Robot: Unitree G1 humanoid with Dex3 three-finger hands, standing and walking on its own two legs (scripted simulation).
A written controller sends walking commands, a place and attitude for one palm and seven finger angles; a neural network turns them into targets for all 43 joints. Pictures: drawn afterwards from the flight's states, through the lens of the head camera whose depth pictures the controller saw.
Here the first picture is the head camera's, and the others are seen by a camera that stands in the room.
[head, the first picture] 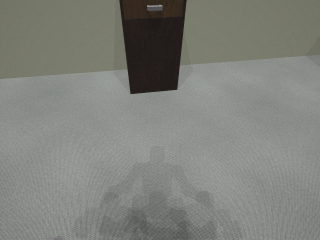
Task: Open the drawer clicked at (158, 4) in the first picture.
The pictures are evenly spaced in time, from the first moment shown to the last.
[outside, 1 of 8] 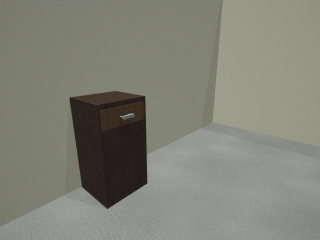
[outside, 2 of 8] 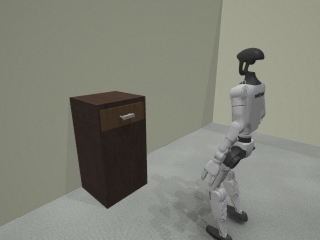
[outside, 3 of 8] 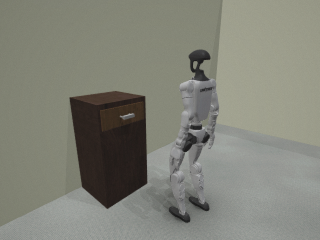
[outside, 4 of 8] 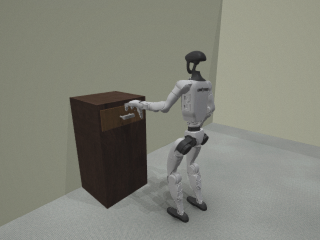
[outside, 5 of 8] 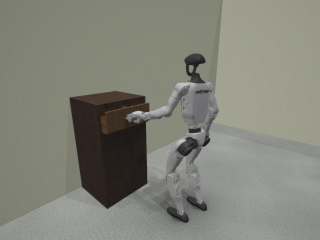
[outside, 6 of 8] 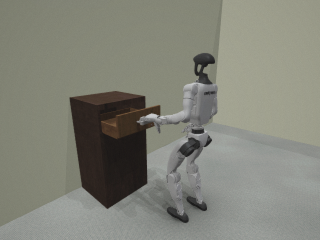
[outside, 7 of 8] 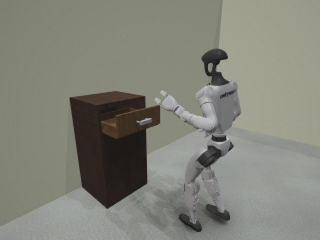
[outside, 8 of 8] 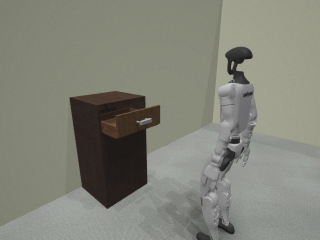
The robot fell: no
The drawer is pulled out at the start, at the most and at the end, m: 0.00 0.30 0.20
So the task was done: yes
